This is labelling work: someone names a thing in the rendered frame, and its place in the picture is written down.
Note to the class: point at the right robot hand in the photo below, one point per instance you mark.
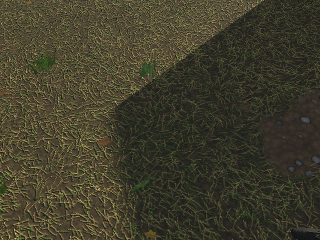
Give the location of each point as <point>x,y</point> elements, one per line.
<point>303,233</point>

